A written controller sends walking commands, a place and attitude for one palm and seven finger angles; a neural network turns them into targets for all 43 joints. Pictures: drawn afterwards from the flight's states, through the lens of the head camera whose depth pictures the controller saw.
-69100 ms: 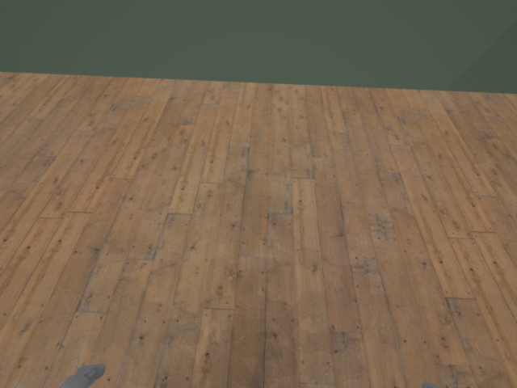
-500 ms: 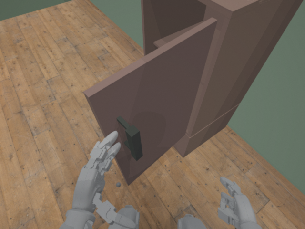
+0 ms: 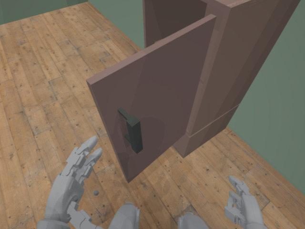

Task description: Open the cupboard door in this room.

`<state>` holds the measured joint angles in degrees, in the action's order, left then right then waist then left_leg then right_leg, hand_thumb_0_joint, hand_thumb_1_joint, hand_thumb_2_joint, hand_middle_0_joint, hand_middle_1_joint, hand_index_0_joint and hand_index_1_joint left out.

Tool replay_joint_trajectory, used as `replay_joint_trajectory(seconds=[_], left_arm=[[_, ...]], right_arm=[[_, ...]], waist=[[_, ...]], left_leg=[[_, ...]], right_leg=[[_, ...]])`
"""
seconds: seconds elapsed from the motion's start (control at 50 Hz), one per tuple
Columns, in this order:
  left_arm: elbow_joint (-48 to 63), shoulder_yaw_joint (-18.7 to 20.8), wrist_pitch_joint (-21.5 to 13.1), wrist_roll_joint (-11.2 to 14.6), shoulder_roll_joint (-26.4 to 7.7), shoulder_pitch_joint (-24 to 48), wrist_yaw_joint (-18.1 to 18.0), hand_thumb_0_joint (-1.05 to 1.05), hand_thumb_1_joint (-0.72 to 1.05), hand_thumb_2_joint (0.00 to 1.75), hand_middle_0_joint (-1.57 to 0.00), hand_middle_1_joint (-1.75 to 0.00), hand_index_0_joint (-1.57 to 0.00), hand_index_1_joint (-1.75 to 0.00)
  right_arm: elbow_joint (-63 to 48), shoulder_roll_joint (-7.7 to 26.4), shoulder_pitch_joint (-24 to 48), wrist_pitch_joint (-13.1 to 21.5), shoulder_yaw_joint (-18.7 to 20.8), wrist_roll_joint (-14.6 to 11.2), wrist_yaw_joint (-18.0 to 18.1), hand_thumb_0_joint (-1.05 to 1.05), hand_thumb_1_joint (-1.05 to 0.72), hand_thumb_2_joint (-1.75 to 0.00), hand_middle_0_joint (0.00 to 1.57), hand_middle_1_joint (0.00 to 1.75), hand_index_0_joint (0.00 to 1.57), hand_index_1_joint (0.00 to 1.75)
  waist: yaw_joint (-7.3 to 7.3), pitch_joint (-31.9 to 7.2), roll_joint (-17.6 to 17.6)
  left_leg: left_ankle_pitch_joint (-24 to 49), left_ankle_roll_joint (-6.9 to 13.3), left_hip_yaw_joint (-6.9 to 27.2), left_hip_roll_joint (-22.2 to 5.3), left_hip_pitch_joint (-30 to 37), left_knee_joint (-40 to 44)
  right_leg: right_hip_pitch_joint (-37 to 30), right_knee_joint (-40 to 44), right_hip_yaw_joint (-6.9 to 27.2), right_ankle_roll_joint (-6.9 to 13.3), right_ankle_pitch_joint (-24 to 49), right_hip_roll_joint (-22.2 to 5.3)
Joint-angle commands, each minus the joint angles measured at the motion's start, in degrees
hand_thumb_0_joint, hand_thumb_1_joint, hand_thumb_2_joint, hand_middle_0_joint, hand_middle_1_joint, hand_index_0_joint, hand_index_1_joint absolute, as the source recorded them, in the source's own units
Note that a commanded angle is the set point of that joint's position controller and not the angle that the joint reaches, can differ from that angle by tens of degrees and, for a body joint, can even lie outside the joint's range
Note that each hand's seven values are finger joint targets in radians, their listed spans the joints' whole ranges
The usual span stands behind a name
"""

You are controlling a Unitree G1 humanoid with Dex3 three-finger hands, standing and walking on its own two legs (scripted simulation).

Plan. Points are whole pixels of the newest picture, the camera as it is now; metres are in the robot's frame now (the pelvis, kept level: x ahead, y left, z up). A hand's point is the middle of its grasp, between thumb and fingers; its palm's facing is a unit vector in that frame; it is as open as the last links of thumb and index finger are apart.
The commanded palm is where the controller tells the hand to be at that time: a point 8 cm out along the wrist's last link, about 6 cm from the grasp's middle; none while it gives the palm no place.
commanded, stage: draw the hand back to the body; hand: left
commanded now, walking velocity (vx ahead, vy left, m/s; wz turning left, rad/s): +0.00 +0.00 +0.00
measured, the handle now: (130, 131) +0.34 +0.08 +0.07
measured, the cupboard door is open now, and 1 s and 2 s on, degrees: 97 97 97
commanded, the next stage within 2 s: step back with the hand held close in 1.54 s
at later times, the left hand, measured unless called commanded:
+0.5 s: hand (52, 175) +0.20 +0.19 +0.16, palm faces -0.04 -0.99 -0.12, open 16.1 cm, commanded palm +0.17 +0.25 +0.17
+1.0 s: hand out of the picture +0.24 +0.26 +0.24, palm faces +0.36 -0.83 -0.42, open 11.0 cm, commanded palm +0.19 +0.31 +0.26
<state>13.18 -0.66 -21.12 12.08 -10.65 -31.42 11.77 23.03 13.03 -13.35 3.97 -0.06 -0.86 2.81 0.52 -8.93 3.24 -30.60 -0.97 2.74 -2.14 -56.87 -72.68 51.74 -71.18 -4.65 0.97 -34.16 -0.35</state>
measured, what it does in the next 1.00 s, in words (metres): rises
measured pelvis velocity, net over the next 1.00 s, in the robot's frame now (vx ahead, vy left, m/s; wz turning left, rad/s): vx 0.05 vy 0.02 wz -0.02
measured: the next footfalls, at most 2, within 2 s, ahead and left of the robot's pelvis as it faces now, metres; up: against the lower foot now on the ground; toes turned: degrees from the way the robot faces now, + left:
none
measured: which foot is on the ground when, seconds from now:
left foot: down 0.00-1.00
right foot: down 0.00-1.00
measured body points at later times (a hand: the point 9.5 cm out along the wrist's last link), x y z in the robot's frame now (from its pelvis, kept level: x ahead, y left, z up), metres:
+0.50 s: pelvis +0.02 +0.02 +0.05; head +0.03 +0.02 +0.50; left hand +0.19 +0.24 +0.16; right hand +0.21 -0.21 +0.00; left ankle +0.05 +0.13 -0.63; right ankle +0.01 -0.11 -0.63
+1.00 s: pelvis +0.05 +0.02 +0.10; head +0.04 +0.00 +0.55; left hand +0.22 +0.30 +0.26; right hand +0.24 -0.19 +0.03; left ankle +0.05 +0.13 -0.63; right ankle +0.01 -0.11 -0.63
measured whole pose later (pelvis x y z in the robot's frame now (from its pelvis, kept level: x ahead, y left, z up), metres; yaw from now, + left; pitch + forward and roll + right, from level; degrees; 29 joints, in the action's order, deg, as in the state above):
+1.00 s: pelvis +0.05 +0.02 +0.10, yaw -1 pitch -1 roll -1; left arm 26.5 13.6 -0.6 2.5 -19.5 -31.5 -7.9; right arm 32.2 12.8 -13.1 6.4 -3.7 -0.5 6.3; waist 3.3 -2.0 3.7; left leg -18.7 1.2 -1.7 -0.1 -13.7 -33.1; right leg 9.4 -30.2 -1.2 -1.7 -19.9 -1.8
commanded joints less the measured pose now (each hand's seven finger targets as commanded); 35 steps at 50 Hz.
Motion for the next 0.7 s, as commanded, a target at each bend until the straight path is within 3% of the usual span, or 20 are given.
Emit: replay_joint_trajectory(seconds=[0.0, 0.06, 0.08, 0.14, 0.2, 0.28, 0.34, 0.44, 0.46, 0.48, 0.5, 0.52, 0.56, 0.58, 0.68], left_arm=[[18.2, 4.9, -3.2, 0.4, -7.7, 2.3, -1.1, 0.0, -0.5, 0.3, -0.15, -0.3, -0.15, -0.3], [20.2, 5.9, -0.5, 0.6, -8.0, 0.6, -2.1, 0.0, -0.5, 0.3, -0.15, -0.3, -0.15, -0.3], [19.4, 7.3, 0.7, 0.9, -8.6, -0.7, -2.4, 0.0, -0.5, 0.3, -0.15, -0.3, -0.15, -0.3], [17.3, 6.3, 3.7, 1.8, -6.2, -2.7, -2.3, 0.0, -0.5, 0.3, -0.15, -0.3, -0.15, -0.3], [16.0, 7.0, 5.3, 2.5, -6.8, -2.8, -1.2, 0.0, -0.5, 0.3, -0.15, -0.3, -0.15, -0.3], [18.9, 9.2, 4.7, 3.3, -9.2, -1.2, 0.3, 0.0, -0.5, 0.3, -0.15, -0.3, -0.15, -0.3], [22.2, 10.4, 3.8, 4.2, -10.3, 0.4, 1.0, 0.0, -0.5, 0.3, -0.15, -0.3, -0.15, -0.3], [21.9, 12.9, 5.4, 5.3, -10.9, -1.8, 1.8, 0.0, -0.32, 0.37, -0.16, -0.3, -0.16, -0.3], [26.5, 14.8, 8.8, -3.7, -18.7, -2.9, -6.8, 0.0, -0.29, 0.39, -0.16, -0.3, -0.16, -0.3], [24.9, 13.5, 11.5, -4.9, -14.6, -5.8, -10.9, 0.0, -0.26, 0.4, -0.16, -0.3, -0.16, -0.3], [25.7, 11.6, 13.0, -5.4, -12.1, -5.8, -12.6, 0.0, -0.22, 0.42, -0.16, -0.3, -0.16, -0.3], [24.7, 11.0, 14.4, -6.6, -11.1, -7.0, -14.2, 0.0, -0.18, 0.43, -0.16, -0.3, -0.16, -0.3], [25.4, 11.9, 15.9, -8.1, -12.4, -6.4, -16.6, 0.0, -0.12, 0.47, -0.16, -0.3, -0.16, -0.3], [25.1, 12.8, 16.2, -8.6, -13.5, -6.0, -17.6, 0.0, -0.08, 0.48, -0.16, -0.3, -0.16, -0.3], [26.8, 14.2, 17.1, -10.2, -15.4, -1.1, -20.1, 0.0, 0.09, 0.55, -0.17, -0.3, -0.17, -0.3]], right_arm=[[-10.4, 5.9, 2.7, 3.9, 2.5, -0.2, 0.7, 0.0, -0.9, -0.9, 0.2, 0.3, 0.2, 0.3], [-10.8, 5.5, 2.2, 3.4, 2.1, -0.8, 1.0, 0.0, -0.9, -0.9, 0.2, 0.3, 0.2, 0.3], [-10.6, 5.5, 2.2, 3.2, 2.1, -1.0, 1.1, 0.0, -0.9, -0.9, 0.2, 0.3, 0.2, 0.3], [-10.5, 5.3, 2.7, 3.0, 1.6, -1.6, 1.2, 0.0, -0.9, -0.9, 0.2, 0.3, 0.2, 0.3], [-10.1, 5.7, 2.8, 3.3, 1.3, -1.7, 1.5, 0.0, -0.9, -0.9, 0.2, 0.3, 0.2, 0.3], [-10.0, 6.3, 2.5, 4.3, 1.0, -1.5, 1.8, 0.0, -0.9, -0.9, 0.2, 0.3, 0.2, 0.3], [-9.6, 6.2, 1.9, 5.6, 0.7, -1.7, 1.8, 0.0, -0.9, -0.9, 0.2, 0.3, 0.2, 0.3], [-8.6, 6.1, 2.1, 6.7, 0.6, -2.1, 1.5, 0.0, -0.9, -0.9, 0.2, 0.3, 0.2, 0.3], [-8.8, 5.8, 2.5, 5.5, 0.4, -1.3, 3.3, 0.0, -0.9, -0.9, 0.2, 0.3, 0.2, 0.3], [-8.3, 4.6, 2.8, 5.1, -0.1, -0.9, 3.9, 0.0, -0.9, -0.9, 0.2, 0.3, 0.2, 0.3], [-8.4, 4.7, 2.6, 4.8, -0.3, -0.9, 4.2, 0.0, -0.9, -0.9, 0.2, 0.3, 0.2, 0.3], [-7.5, 4.3, 2.2, 4.2, -0.3, -1.0, 4.2, 0.0, -0.9, -0.9, 0.2, 0.3, 0.2, 0.3], [-6.9, 4.7, 2.8, 3.5, -0.6, -0.8, 4.3, 0.0, -0.9, -0.9, 0.2, 0.3, 0.2, 0.3], [-6.5, 5.0, 3.3, 3.6, -0.5, -0.6, 4.4, 0.0, -0.9, -0.9, 0.2, 0.3, 0.2, 0.3], [-4.8, 5.5, 4.0, 4.4, -1.0, 0.0, 5.1, 0.0, -0.9, -0.9, 0.2, 0.3, 0.2, 0.3]], waist=[[-0.17, -11.8, -1.2], [0.1, -11.7, -0.1], [0.43, -11.9, -1.2], [-0.31, -6.8, -2.0], [-0.96, -3.8, -4.2], [-0.51, -3.0, -2.4], [-0.39, -4.1, 1.2], [0.39, -4.1, 3.0], [3.79, -5.5, 2.4], [2.4, -1.8, 1.6], [1.69, -0.6, 0.7], [1.47, 0.6, 2.6], [1.42, 1.3, 1.6], [1.52, 0.9, -1.2], [1.36, 1.0, -0.6]], left_leg=[[6.9, 2.2, -1.1, 2.5, 11.2, 11.4], [8.3, 2.3, -1.2, 2.7, 14.8, 14.7], [8.7, 2.3, -0.9, 2.6, 15.2, 15.6], [7.0, 2.1, -0.7, 2.6, 16.4, 18.5], [6.6, 2.2, -0.7, 2.5, 16.7, 19.6], [7.8, 2.2, -0.2, 2.3, 19.4, 22.0], [9.6, 2.0, 0.1, 2.2, 22.9, 23.5], [12.8, 1.7, 0.2, 2.0, 26.1, 25.7], [12.6, 1.9, -0.8, 1.2, 28.3, 29.3], [11.3, 2.0, -1.3, 1.4, 28.1, 30.2], [11.1, 2.0, -1.1, 1.3, 28.4, 30.4], [11.8, 2.1, -1.5, 1.0, 29.2, 30.7], [13.4, 2.1, -1.4, 0.8, 31.0, 32.2], [14.9, 2.3, -1.4, 0.8, 31.9, 32.9], [19.0, 2.5, -1.9, 0.6, 38.4, 36.7]], right_leg=[[-7.3, 16.1, 4.6, 0.6, 5.9, 1.5], [-10.2, 17.6, 3.2, 0.4, 8.8, 1.9], [-11.7, 18.1, 2.9, 0.5, 9.2, 2.1], [-11.7, 20.6, 1.7, -0.1, 8.2, 2.2], [-12.6, 23.2, 2.1, -0.4, 7.3, 2.1], [-14.6, 24.0, 1.4, 0.1, 8.6, 2.3], [-15.5, 23.8, 0.5, 0.1, 11.6, 2.5], [-18.4, 24.8, -0.3, 0.1, 15.8, 2.8], [-20.4, 28.8, 3.0, 0.9, 16.0, 1.1], [-20.4, 31.0, 2.7, 0.7, 14.5, 0.9], [-20.1, 31.4, 2.5, 0.5, 14.4, 0.7], [-21.2, 31.8, 2.3, 0.5, 15.3, 0.6], [-23.4, 33.1, 1.7, 0.4, 16.5, 0.6], [-25.2, 34.3, 1.8, 0.4, 18.0, 0.6], [-29.8, 37.9, 1.7, 0.0, 22.0, 0.1]])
